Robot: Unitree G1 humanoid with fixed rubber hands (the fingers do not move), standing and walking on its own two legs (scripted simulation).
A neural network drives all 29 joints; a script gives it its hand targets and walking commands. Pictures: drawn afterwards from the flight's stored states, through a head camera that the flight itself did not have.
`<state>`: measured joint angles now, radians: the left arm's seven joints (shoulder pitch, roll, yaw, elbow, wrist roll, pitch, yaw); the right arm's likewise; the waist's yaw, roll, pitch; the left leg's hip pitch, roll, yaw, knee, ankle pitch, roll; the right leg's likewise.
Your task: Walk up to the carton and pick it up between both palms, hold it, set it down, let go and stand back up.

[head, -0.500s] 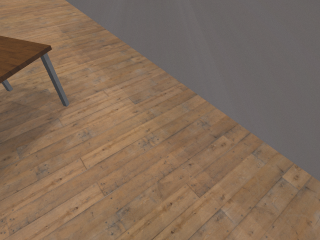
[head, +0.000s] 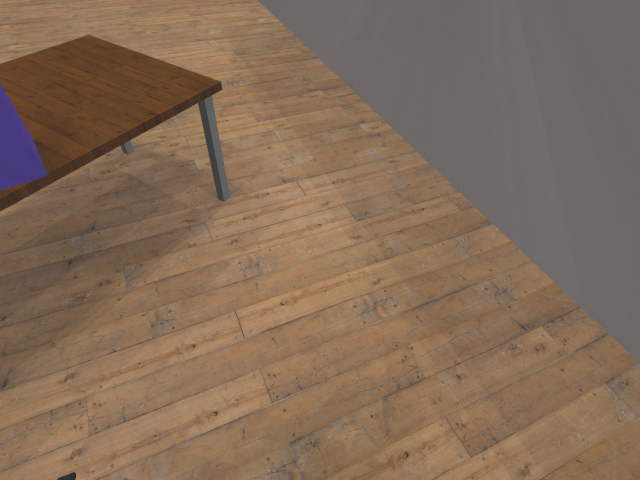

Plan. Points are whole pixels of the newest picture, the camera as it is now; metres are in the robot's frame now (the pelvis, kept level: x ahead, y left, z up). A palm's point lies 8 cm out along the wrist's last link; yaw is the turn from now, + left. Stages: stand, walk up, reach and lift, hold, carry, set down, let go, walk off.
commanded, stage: walk up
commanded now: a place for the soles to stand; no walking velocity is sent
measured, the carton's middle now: out of the picture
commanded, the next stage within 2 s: none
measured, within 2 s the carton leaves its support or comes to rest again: neither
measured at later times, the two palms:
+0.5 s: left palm (12, 472) +0.19 +0.39 -0.09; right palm (498, 380) +0.30 -0.26 -0.08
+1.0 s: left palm (0, 416) +0.25 +0.42 -0.06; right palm (417, 287) +0.49 -0.19 -0.11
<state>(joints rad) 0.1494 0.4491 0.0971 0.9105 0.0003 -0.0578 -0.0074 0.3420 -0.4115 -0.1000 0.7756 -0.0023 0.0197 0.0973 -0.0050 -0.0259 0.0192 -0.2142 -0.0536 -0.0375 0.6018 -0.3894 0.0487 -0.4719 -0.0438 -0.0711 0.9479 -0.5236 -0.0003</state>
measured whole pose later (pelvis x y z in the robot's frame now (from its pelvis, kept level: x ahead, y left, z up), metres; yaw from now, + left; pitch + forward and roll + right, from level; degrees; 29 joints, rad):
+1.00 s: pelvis +0.28 +0.07 +0.00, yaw +22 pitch +0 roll +2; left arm 0.17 0.44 0.09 0.90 0.00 -0.11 0.00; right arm 0.25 -0.41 -0.09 0.74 0.00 -0.01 0.06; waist -0.01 0.02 0.06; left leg -0.41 -0.08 -0.12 0.96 -0.40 0.00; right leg -0.37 -0.07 -0.11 0.69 -0.32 -0.03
